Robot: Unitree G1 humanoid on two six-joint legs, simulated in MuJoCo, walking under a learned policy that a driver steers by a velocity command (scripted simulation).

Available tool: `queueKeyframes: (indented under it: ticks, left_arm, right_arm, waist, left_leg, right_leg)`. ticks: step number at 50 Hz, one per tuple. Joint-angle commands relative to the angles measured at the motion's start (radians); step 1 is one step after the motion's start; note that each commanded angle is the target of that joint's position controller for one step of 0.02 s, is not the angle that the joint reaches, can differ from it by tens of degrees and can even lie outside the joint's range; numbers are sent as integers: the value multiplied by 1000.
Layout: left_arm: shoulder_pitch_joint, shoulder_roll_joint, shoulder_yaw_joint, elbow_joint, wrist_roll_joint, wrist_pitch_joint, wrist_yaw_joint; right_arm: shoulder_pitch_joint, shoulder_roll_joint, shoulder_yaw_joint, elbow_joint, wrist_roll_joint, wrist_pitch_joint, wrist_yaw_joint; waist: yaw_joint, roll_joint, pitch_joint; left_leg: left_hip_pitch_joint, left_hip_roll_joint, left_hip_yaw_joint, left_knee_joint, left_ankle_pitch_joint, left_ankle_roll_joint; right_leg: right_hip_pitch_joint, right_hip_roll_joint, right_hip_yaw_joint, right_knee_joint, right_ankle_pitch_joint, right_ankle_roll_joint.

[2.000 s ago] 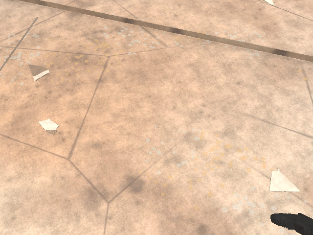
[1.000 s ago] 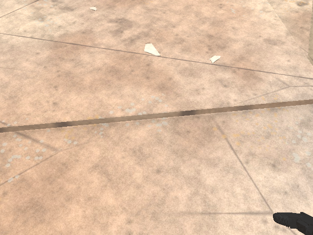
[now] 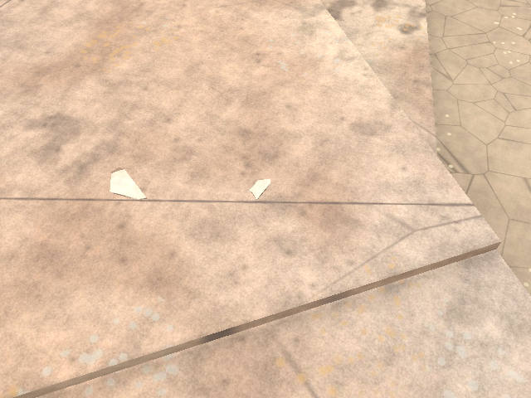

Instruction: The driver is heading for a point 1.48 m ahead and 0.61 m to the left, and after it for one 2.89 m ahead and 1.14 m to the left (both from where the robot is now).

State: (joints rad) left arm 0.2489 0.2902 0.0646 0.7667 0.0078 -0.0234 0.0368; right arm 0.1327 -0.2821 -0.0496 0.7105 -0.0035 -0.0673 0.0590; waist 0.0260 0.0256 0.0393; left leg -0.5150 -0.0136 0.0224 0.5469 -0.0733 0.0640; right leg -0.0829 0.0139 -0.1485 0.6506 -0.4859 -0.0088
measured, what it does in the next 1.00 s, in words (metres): steps on the spot, turning left: right foot, then left foot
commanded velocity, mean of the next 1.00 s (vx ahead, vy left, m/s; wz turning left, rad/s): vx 0.04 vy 0.00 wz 0.56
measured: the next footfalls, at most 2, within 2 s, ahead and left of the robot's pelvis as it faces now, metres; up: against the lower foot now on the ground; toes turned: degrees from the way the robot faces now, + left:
right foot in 0.42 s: +0.19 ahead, -0.14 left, +0.00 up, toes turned +21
left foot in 0.82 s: +0.06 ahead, +0.09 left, +0.00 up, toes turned +32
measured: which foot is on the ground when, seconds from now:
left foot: down 0.00-0.42, up 0.44-0.80, down 0.82-1.00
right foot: up 0.00-0.40, down 0.42-0.84, up 0.86-1.00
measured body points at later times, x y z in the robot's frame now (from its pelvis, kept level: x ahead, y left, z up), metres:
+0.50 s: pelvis +0.09 -0.05 +0.02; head +0.12 -0.06 +0.47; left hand +0.13 +0.26 -0.07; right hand +0.34 -0.27 -0.08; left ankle +0.09 +0.08 -0.68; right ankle +0.15 -0.16 -0.72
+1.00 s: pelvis +0.07 -0.02 +0.02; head +0.09 +0.03 +0.47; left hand +0.03 +0.31 -0.09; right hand +0.37 -0.16 -0.05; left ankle +0.03 +0.07 -0.72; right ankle +0.15 -0.15 -0.64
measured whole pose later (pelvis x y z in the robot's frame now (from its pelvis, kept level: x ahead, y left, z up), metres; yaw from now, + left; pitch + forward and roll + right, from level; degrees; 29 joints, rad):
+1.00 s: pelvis +0.07 -0.02 +0.02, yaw +36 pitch +2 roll -1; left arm 0.14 0.33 0.10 0.72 0.01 0.01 0.04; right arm 0.19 -0.30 -0.07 0.61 0.00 0.03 -0.01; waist 0.00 -0.04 0.05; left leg -0.29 -0.04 -0.06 0.47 -0.23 0.04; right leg -0.54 -0.02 0.02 1.09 -0.42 0.08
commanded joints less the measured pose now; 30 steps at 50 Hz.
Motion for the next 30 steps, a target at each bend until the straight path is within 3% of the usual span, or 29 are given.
queueKeyframes:
  ticks: [1,2,3,4,6,8,11,15,17,19,20,21,22,23,24,25,26,28,30]
  left_arm:
    - [133,72,-7,-90,20,-27,-20]
    - [43,142,9,-98,-16,-29,-30]
    - [-26,140,9,-119,-20,-23,-24]
    - [-54,133,10,-118,-8,-11,-13]
    - [-45,126,13,-124,-2,14,-5]
    - [-17,90,4,-108,1,17,2]
    - [-25,85,2,-97,3,20,7]
    - [-77,87,6,-111,-4,17,0]
    - [-87,92,11,-116,-8,4,-7]
    - [-53,93,18,-106,-11,-10,-15]
    - [-26,106,26,-98,-9,-15,-17]
    - [0,173,43,-102,7,-14,-12]
    - [-25,256,63,-97,39,-1,-9]
    - [-61,203,52,-125,53,-4,-8]
    - [-108,150,37,-144,41,-5,-1]
    - [-144,125,31,-150,23,-3,2]
    - [-154,111,27,-152,7,-1,6]
    - [-133,109,23,-146,5,9,12]
    - [-88,121,29,-135,12,20,18]
  right_arm:
    - [225,-269,-75,-67,-14,2,-27]
    - [172,-221,-68,-92,-8,11,-28]
    - [114,-180,-58,-99,10,21,-35]
    - [75,-153,-48,-105,21,32,-43]
    - [30,-150,-48,-118,6,49,-52]
    - [18,-168,-57,-126,-5,58,-60]
    - [21,-198,-71,-131,6,72,-79]
    - [3,-193,-73,-143,9,95,-88]
    - [10,-188,-73,-146,9,103,-86]
    - [-4,-180,-71,-151,16,110,-87]
    - [2,-166,-67,-151,22,114,-88]
    - [37,-122,-54,-152,19,114,-87]
    - [32,-103,-52,-188,23,105,-83]
    - [50,-184,-74,-174,3,91,-80]
    - [73,-217,-91,-147,14,94,-77]
    - [99,-201,-92,-119,18,106,-80]
    - [107,-179,-88,-110,14,116,-85]
    - [82,-132,-72,-124,23,126,-81]
    - [17,-109,-62,-156,30,123,-78]
  waist:
    - [-64,202,-509]
    - [-102,74,-457]
    - [-85,8,-333]
    - [-63,-43,-233]
    - [-11,22,-152]
    - [-1,61,-148]
    - [-12,70,-204]
    - [-34,116,-175]
    - [-43,137,-165]
    - [-19,147,-159]
    - [-4,136,-154]
    - [-16,18,-170]
    - [-57,-299,-103]
    - [-41,-281,-112]
    - [-56,-198,-108]
    - [-69,-150,-92]
    - [-61,-143,-83]
    - [-40,-153,-66]
    - [1,-187,-76]
  left_leg:
    - [829,400,-716,-66,704,383]
    - [761,348,-607,-111,527,337]
    - [638,299,-519,-137,373,281]
    - [492,265,-463,-175,277,244]
    - [286,199,-413,-234,151,207]
    - [217,166,-367,-235,216,198]
    - [211,152,-368,-219,150,183]
    - [176,123,-424,-229,-138,141]
    - [201,124,-469,-210,-160,131]
    - [206,109,-493,-167,-133,107]
    - [178,77,-482,-128,-148,77]
    - [92,14,-407,13,-310,22]
    - [-105,-150,-174,218,-494,-38]
    - [-115,-86,-177,469,-527,-81]
    - [-106,-68,-181,569,-466,-94]
    - [-106,-58,-161,619,-414,-114]
    - [-133,-50,-151,669,-364,-132]
    - [-136,-36,-102,659,-318,-156]
    - [-153,-12,-71,558,-300,-172]
  right_leg:
    - [-532,110,233,799,-236,76]
    - [-575,42,293,810,-145,58]
    - [-605,6,273,747,-64,51]
    - [-595,-25,262,669,-18,55]
    - [-479,-36,251,511,28,58]
    - [-416,-15,222,371,35,76]
    - [-368,-4,234,254,127,98]
    - [-335,11,244,129,186,94]
    - [-316,19,246,47,178,81]
    - [-238,25,229,-116,236,55]
    - [-160,1,232,-229,297,35]
    - [-59,-174,373,-306,293,-29]
    - [-69,-358,623,-377,404,-180]
    - [-110,-431,687,-378,471,-257]
    - [-123,-382,586,-352,493,-233]
    - [-121,-313,480,-331,493,-185]
    - [-96,-282,423,-318,504,-165]
    - [-88,-244,324,-322,566,-167]
    - [-9,-252,293,-319,592,-185]
Keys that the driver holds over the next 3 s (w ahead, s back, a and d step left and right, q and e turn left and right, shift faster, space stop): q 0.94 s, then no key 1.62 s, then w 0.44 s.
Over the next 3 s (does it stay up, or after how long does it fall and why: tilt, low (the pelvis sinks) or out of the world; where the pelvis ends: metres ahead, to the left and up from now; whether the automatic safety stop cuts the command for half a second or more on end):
stays up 0.15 0.06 0.02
